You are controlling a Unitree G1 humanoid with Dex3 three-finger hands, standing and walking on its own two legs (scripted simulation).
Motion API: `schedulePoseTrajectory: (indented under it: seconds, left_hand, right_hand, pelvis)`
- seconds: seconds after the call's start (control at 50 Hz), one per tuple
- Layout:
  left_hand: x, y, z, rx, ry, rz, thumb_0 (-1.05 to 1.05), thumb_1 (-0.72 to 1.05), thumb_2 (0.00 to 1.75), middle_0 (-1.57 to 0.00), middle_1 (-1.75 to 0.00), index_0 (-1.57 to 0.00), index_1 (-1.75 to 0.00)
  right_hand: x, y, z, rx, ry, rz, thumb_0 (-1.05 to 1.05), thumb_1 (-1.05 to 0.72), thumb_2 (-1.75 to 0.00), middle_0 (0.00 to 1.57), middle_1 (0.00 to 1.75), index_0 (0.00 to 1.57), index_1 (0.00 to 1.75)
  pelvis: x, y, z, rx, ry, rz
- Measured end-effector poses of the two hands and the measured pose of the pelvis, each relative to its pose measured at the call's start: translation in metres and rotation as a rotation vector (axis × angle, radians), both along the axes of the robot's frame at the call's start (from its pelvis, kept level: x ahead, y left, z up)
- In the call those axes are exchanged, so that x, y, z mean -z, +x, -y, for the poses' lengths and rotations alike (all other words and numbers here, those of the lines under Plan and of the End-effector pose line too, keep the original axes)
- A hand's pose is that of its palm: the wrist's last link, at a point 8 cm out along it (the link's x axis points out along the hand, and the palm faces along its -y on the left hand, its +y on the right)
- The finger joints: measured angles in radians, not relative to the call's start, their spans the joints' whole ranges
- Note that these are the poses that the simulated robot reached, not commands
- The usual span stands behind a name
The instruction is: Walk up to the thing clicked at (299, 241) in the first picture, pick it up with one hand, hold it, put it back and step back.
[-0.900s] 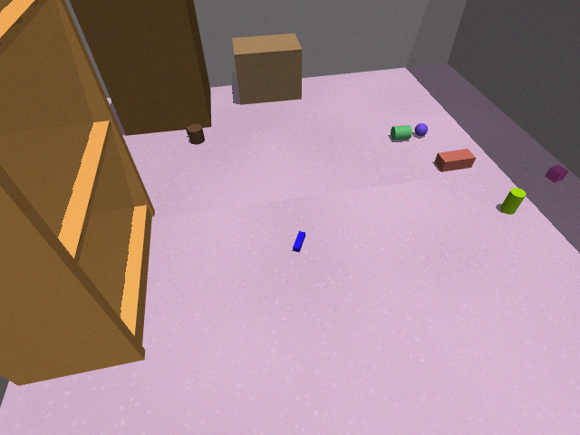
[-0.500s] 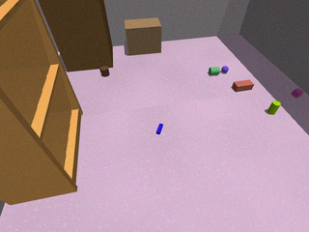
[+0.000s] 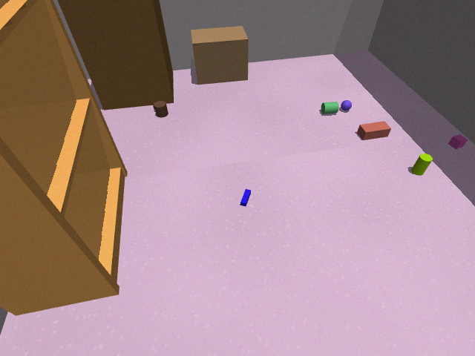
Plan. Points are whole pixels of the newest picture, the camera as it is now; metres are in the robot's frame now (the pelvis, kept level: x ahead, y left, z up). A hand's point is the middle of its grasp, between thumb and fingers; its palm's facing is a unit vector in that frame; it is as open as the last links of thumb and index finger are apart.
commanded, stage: stand
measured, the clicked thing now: (245, 197) +1.07 -0.01 -0.77
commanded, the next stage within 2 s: walk up in 0.22 s
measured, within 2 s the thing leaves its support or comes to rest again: neither
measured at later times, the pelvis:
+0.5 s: pelvis -0.02 +0.06 -0.02, yaw -15 degrees
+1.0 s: pelvis -0.01 +0.07 -0.03, yaw -42 degrees
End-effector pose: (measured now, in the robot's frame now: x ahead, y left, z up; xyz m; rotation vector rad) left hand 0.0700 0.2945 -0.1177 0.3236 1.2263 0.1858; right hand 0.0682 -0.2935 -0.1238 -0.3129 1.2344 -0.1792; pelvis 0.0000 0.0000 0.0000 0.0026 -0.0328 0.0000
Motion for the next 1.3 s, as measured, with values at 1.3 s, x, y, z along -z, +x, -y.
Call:
schedulePoseTrajectory:
  seconds: [1.3]
  left_hand:
    - [-0.005, 0.302, 0.186, 1.17, -0.062, 0.202, 0.01, 0.9, 0.9, -0.2, -0.31, -0.21, -0.3]
  right_hand:
    - [-0.01, -0.234, -0.099, 1.007, -0.165, 0.155, 0.01, -0.9, -0.9, 0.21, 0.3, 0.2, 0.3]
  pelvis:
    - [0.029, 0.054, -0.059, 1.072, -0.023, -0.028]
